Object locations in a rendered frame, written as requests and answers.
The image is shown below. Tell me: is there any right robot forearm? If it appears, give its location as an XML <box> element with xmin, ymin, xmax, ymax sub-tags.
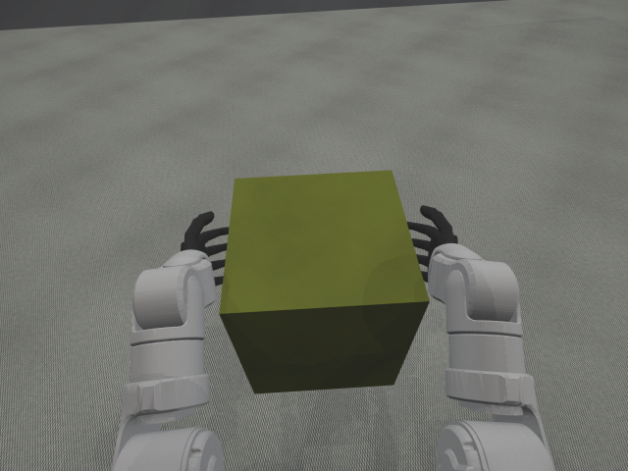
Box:
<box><xmin>428</xmin><ymin>243</ymin><xmax>555</xmax><ymax>471</ymax></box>

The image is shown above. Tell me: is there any left robot hand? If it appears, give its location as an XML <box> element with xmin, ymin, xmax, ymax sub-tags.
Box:
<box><xmin>181</xmin><ymin>211</ymin><xmax>229</xmax><ymax>286</ymax></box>

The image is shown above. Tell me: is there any right robot hand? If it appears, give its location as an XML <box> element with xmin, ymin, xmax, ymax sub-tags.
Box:
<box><xmin>407</xmin><ymin>205</ymin><xmax>458</xmax><ymax>282</ymax></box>

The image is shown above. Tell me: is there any left robot forearm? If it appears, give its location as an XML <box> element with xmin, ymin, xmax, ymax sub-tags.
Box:
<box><xmin>111</xmin><ymin>249</ymin><xmax>217</xmax><ymax>471</ymax></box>

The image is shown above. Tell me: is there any robot left upper arm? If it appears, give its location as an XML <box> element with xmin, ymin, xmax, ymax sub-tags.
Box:
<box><xmin>114</xmin><ymin>427</ymin><xmax>224</xmax><ymax>471</ymax></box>

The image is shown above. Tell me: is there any carton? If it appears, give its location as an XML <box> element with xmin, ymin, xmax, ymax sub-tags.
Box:
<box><xmin>219</xmin><ymin>170</ymin><xmax>430</xmax><ymax>393</ymax></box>

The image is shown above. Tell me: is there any robot right upper arm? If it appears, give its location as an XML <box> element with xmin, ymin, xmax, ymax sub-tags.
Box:
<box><xmin>437</xmin><ymin>420</ymin><xmax>554</xmax><ymax>471</ymax></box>

